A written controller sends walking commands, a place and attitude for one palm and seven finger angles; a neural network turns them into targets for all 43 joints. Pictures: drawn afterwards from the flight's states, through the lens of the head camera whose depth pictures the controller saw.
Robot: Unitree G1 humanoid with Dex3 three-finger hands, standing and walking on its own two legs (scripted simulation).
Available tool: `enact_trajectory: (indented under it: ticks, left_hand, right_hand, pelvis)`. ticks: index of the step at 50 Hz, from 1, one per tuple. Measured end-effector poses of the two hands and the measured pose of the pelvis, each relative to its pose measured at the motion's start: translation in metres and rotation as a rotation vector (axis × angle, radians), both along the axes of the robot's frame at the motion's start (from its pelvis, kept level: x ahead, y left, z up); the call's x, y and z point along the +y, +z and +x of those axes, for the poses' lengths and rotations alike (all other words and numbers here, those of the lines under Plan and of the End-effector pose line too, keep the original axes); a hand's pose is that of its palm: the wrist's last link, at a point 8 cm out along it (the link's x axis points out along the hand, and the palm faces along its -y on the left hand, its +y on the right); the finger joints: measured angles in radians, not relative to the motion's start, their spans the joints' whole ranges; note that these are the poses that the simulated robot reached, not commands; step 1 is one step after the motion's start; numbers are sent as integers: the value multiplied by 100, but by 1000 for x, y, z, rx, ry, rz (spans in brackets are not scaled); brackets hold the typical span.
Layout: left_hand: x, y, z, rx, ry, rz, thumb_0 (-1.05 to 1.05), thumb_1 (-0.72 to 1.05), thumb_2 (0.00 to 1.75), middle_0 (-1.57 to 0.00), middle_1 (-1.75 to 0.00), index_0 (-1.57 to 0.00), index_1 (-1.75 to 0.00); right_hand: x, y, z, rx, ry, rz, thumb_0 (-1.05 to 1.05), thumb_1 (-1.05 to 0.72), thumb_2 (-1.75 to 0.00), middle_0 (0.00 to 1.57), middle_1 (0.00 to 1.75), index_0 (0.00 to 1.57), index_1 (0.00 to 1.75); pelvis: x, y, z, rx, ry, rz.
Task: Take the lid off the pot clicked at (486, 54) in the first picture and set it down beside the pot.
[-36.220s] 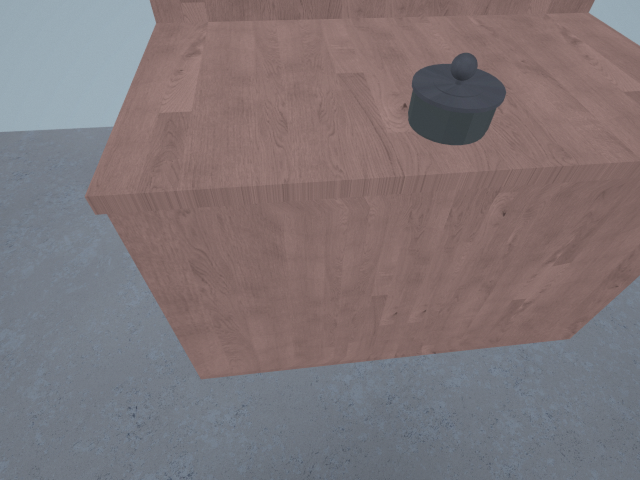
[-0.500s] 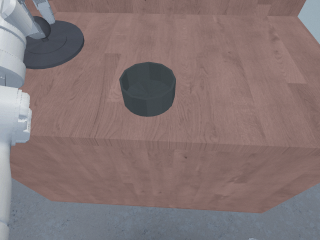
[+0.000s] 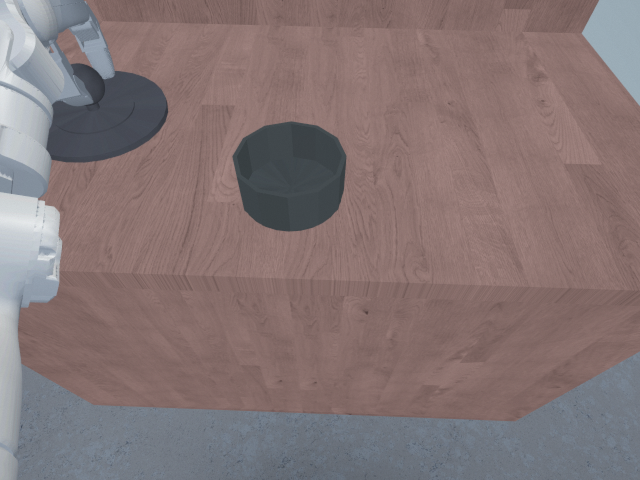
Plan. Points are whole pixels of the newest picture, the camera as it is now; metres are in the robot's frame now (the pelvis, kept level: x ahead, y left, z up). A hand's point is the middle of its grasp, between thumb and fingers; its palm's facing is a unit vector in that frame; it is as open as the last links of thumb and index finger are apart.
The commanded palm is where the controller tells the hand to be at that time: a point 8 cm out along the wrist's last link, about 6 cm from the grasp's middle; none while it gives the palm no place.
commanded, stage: lower the lid onto the table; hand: left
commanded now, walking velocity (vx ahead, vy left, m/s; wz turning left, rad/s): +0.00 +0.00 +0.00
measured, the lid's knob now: (82, 84) +0.51 +0.25 +0.23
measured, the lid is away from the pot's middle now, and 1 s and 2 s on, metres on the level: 0.23 0.23 0.24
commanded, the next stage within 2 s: open the fingers wide in 1.94 s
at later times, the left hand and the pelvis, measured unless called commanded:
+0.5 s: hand (76, 102) +0.48 +0.25 +0.22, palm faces -0.35 -0.15 -0.93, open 7.5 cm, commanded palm +0.49 +0.25 +0.29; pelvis +0.00 +0.00 +0.00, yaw +0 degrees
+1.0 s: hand (94, 128) +0.48 +0.25 +0.19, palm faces -0.41 -0.12 -0.91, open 7.5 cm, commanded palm +0.49 +0.25 +0.25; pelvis +0.00 +0.01 +0.00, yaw +0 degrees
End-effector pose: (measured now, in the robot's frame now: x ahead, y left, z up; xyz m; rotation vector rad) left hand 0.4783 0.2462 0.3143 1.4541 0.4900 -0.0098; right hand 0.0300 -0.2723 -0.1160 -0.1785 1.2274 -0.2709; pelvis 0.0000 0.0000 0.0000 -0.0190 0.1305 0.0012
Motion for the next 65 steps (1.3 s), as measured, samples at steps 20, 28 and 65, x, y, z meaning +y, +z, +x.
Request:
enact_trajectory:
  ticks: [20, 28, 65]
  left_hand:
    - [3, -27, 2, 38, -47, 10, -3, 29, 76, -70, -102, -62, -95]
    - [10, -39, 6, 58, -39, -24, -3, 29, 76, -70, -102, -61, -95]
    - [8, -94, 16, 163, -94, -28, -3, 30, 76, -69, -102, -61, -95]
  right_hand:
    - [3, 3, 7, -5, 5, -8, 0, -91, -90, 20, 30, 20, 30]
    - [0, 5, -5, 22, -25, -22, 0, -91, -90, 20, 30, 20, 30]
    - [-2, 5, -38, 119, -86, -50, 0, -91, -90, 21, 30, 20, 30]
  pelvis:
    - [3, -1, 0, 7, 3, -4]
    - [3, -2, 1, 13, -5, -6]
    - [4, -5, 0, 46, -10, -13]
